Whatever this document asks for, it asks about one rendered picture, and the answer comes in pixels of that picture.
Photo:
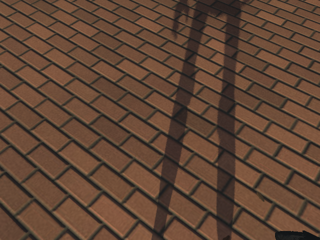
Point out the right robot hand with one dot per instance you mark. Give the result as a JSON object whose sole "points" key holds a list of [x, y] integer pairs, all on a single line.
{"points": [[295, 235]]}

